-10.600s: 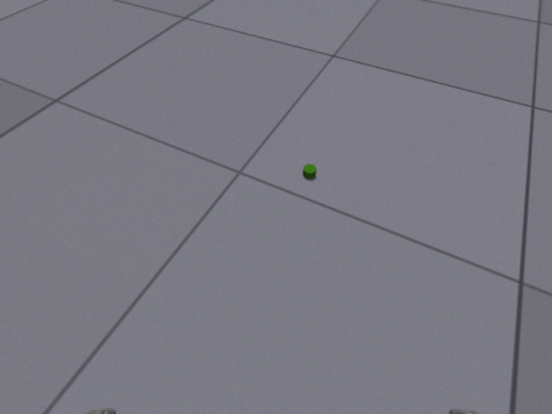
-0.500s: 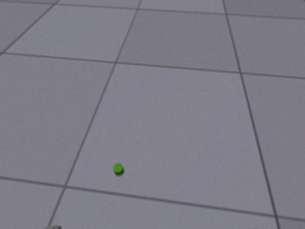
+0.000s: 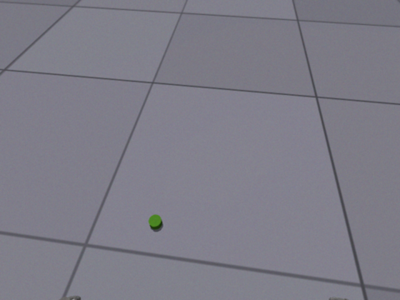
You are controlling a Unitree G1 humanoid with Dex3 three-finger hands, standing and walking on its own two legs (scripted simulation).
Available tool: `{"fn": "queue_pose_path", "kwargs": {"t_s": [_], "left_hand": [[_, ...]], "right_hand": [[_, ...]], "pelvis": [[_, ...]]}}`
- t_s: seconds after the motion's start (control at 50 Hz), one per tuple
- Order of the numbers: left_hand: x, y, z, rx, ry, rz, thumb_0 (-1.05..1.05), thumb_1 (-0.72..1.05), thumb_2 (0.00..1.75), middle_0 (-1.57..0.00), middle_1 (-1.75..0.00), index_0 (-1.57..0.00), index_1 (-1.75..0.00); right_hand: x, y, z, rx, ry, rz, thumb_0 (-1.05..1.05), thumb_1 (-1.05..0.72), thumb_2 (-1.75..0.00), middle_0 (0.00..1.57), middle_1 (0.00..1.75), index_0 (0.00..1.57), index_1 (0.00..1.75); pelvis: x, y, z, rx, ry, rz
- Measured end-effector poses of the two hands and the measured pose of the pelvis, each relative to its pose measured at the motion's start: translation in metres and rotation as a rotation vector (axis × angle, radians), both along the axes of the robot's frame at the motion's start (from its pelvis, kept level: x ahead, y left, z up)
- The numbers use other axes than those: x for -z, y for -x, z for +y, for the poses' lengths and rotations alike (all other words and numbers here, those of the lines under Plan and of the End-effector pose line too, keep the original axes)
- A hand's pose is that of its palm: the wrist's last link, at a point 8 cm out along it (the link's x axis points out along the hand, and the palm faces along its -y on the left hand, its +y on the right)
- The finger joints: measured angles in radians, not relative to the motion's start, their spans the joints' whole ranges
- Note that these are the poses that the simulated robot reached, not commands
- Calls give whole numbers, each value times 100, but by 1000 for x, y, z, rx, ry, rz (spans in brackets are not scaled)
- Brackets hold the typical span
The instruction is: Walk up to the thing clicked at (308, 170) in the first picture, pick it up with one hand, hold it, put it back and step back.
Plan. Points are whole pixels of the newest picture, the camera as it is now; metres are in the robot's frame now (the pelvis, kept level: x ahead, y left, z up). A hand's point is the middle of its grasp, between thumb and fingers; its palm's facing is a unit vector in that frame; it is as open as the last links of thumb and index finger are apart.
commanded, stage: stand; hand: left
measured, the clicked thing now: (155, 222) +0.55 +0.24 -0.76
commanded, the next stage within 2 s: walk up in 0.78 s
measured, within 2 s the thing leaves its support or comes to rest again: neither
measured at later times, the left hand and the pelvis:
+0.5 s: hand out of the picture +0.07 +0.26 -0.15, palm faces -0.02 -0.94 -0.35, open 7.4 cm; pelvis +0.00 +0.00 +0.00, yaw +0 degrees
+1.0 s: hand out of the picture +0.07 +0.28 -0.16, palm faces +0.00 -0.94 -0.35, open 7.4 cm; pelvis +0.03 +0.01 -0.01, yaw +0 degrees
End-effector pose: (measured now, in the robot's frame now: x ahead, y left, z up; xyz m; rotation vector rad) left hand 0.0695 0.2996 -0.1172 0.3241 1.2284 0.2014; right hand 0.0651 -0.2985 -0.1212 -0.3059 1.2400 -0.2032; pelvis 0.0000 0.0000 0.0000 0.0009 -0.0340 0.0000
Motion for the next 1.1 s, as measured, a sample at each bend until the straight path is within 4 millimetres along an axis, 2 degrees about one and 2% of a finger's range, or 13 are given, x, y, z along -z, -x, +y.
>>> {"fn": "queue_pose_path", "kwargs": {"t_s": [0.8,0.9,0.98,1.1], "left_hand": [[0,5,2,-5,2,0,0,90,90,-21,-30,-21,-30],[0,7,8,-12,6,-13,0,90,90,-21,-30,-21,-30],[7,7,18,-22,-6,-6,0,90,90,-21,-30,-21,-30],[16,1,41,-40,10,42,0,90,90,-21,-30,-21,-30]], "right_hand": [[1,9,-1,2,-1,10,1,-90,-90,20,30,20,30],[1,7,-7,0,3,-11,1,-90,-90,20,30,20,30],[6,0,-11,-2,28,-5,1,-90,-90,20,30,20,30],[-3,-27,8,-24,56,-29,1,-90,-90,20,30,20,30]], "pelvis": [[1,2,0,-1,0,-5],[5,-11,2,9,6,-1],[14,-23,7,4,20,-6],[16,-48,28,12,7,3]]}}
